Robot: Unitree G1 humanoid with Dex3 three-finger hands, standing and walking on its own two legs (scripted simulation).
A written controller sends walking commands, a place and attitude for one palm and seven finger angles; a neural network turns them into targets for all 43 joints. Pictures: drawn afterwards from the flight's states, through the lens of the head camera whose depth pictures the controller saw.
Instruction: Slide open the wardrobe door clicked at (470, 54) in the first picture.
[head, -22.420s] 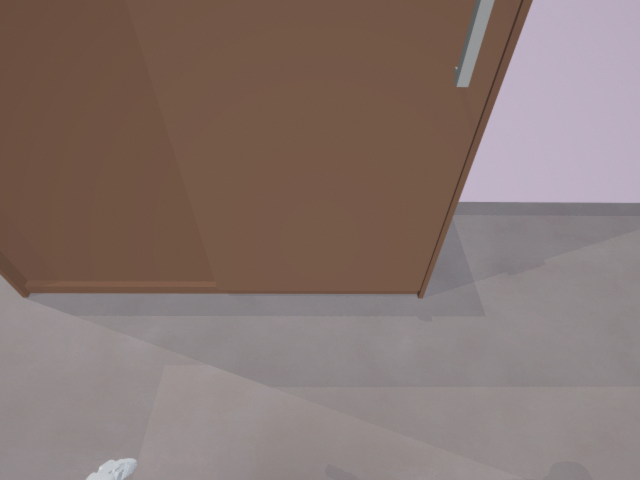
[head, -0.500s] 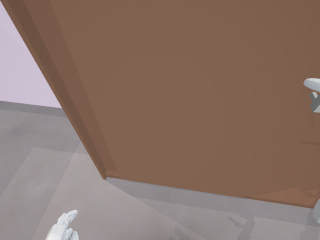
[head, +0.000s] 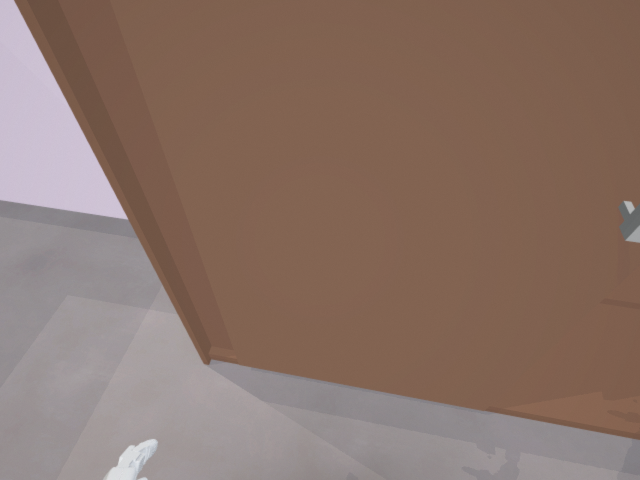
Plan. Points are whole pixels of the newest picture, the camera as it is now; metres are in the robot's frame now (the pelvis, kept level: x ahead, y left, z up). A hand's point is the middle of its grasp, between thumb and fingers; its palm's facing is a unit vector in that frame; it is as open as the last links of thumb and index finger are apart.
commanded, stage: slip the hand off the handle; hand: right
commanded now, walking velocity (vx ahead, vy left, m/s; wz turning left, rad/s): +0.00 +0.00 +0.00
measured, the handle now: out of the picture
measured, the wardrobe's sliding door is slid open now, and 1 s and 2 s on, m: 0.62 0.62 0.62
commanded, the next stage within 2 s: draw the hand back to the body in 1.10 s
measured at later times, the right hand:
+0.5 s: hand out of the picture +0.38 -0.43 +0.24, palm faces +0.59 +0.77 -0.24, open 14.6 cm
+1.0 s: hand out of the picture +0.29 -0.42 +0.23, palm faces +0.61 +0.77 -0.22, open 14.6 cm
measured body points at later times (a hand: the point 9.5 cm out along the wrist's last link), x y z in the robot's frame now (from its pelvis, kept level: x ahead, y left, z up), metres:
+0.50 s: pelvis +0.00 -0.01 +0.00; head +0.03 -0.02 +0.45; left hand +0.07 +0.27 -0.11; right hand +0.35 -0.47 +0.25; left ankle -0.04 +0.10 -0.73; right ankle +0.08 -0.08 -0.73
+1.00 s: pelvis -0.01 -0.01 +0.00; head -0.01 -0.02 +0.45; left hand +0.17 +0.22 -0.08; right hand +0.25 -0.45 +0.25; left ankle -0.04 +0.10 -0.73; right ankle +0.08 -0.08 -0.73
